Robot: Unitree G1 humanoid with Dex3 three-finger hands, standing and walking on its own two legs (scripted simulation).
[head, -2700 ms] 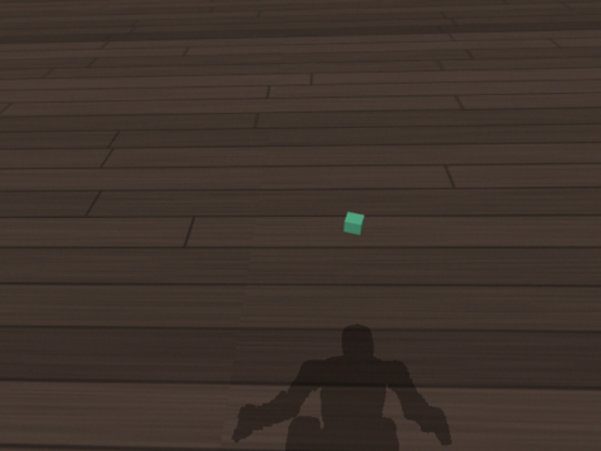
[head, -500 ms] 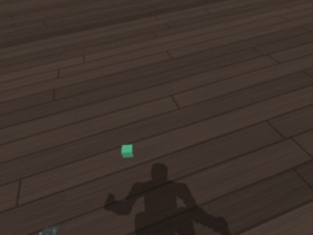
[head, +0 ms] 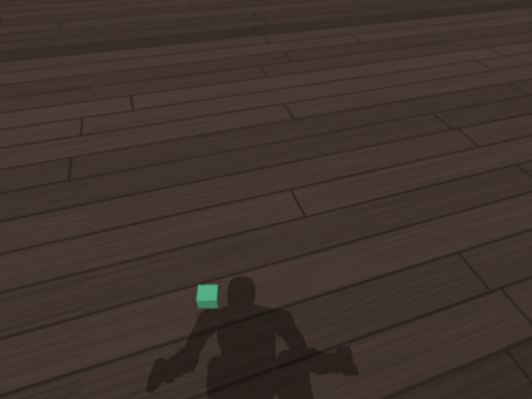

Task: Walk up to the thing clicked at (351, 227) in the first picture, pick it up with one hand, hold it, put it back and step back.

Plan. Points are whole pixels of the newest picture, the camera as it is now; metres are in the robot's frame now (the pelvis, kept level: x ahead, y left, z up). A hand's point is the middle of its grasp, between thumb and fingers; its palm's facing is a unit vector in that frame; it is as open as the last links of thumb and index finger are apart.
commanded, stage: walk up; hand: left
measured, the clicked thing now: (208, 296) +0.65 +0.24 -0.73
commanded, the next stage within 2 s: none
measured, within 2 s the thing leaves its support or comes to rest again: neither
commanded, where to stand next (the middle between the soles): +0.27 +0.00 m, yaw +1 degrees
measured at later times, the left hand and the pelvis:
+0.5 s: hand (110, 386) +0.20 +0.27 -0.11, palm faces +0.00 -0.89 -0.45, open 7.4 cm; pelvis +0.16 -0.01 +0.00, yaw +1 degrees
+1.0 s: hand (129, 342) +0.28 +0.28 -0.15, palm faces -0.03 -0.92 -0.39, open 7.4 cm; pelvis +0.24 +0.01 -0.01, yaw +0 degrees
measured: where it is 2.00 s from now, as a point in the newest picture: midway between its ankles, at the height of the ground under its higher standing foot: outside the picture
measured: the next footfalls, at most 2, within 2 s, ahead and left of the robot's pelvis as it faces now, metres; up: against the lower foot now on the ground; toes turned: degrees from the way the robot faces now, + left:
right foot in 0.22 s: +0.27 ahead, -0.12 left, +0.00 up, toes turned -2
left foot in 0.60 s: +0.31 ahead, +0.14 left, +0.00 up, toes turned +0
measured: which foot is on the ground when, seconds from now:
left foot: down 0.00-0.24, up 0.26-0.58, down 0.60-1.00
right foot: up 0.00-0.20, down 0.22-1.00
